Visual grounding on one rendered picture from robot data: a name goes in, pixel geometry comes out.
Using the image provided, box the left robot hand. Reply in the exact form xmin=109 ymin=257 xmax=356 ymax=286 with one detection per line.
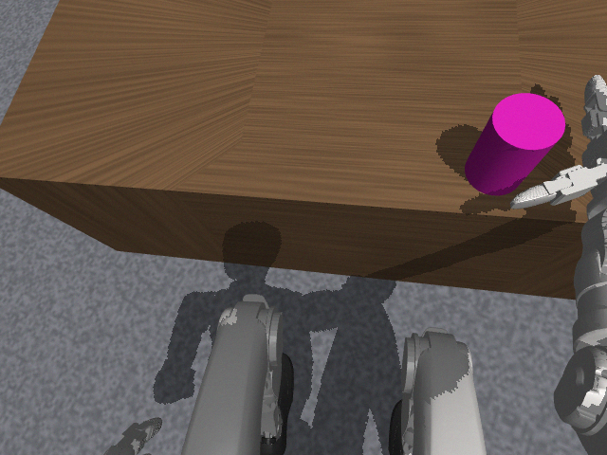
xmin=103 ymin=417 xmax=162 ymax=455

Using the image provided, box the can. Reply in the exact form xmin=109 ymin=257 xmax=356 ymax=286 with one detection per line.
xmin=465 ymin=93 xmax=565 ymax=196

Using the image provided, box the right robot arm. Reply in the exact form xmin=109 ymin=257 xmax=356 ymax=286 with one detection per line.
xmin=554 ymin=190 xmax=607 ymax=455

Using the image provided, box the left robot foot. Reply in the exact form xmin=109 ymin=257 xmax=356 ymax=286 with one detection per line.
xmin=260 ymin=353 xmax=294 ymax=455

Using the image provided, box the right robot hand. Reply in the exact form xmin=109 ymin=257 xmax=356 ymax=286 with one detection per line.
xmin=510 ymin=75 xmax=607 ymax=209

